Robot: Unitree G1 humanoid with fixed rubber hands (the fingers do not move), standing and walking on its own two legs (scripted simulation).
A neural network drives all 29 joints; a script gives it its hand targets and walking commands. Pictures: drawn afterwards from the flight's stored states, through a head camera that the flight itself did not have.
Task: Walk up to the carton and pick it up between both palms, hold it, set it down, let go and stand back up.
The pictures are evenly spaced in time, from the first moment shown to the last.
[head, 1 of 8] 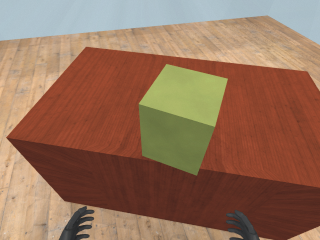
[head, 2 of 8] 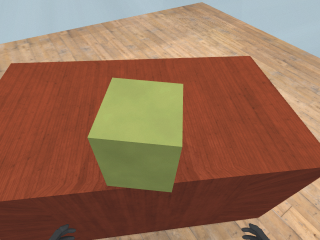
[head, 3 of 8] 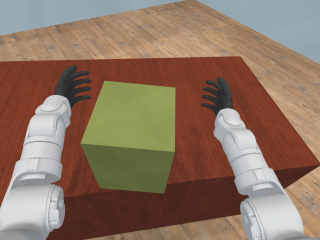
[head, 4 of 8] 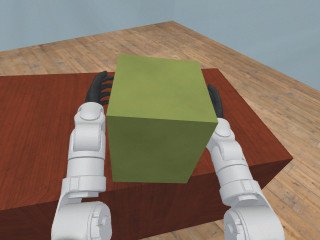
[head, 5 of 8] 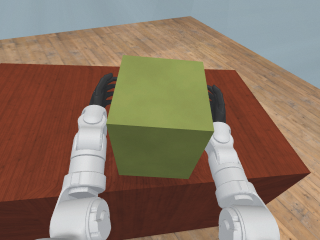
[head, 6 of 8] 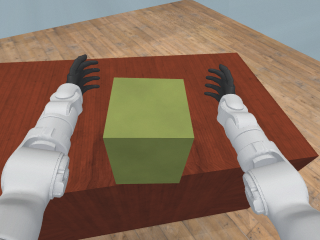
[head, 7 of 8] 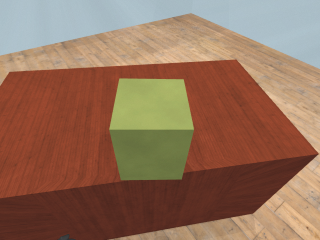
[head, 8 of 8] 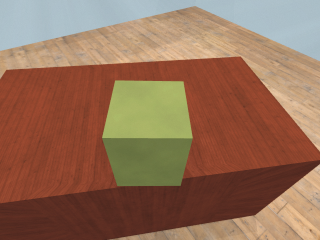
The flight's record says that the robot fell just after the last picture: no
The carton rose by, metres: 0.20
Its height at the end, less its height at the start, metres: +0.00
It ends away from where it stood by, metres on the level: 0.04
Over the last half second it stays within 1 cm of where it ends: yes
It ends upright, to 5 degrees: yes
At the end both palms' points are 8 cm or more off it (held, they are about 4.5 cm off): yes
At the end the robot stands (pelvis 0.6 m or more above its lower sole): yes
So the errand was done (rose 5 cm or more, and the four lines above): yes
